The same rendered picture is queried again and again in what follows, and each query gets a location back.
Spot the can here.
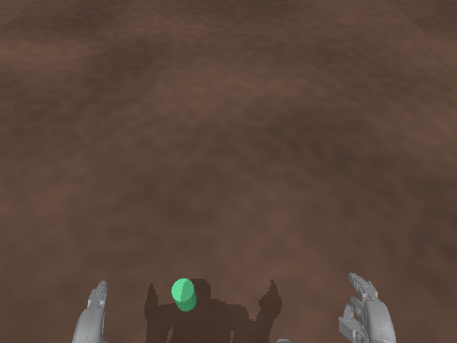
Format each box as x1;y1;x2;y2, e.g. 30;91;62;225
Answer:
171;279;197;312

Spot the left robot hand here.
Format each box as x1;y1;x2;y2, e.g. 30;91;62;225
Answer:
72;280;108;343

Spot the right robot hand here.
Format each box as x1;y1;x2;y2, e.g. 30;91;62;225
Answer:
338;272;396;343

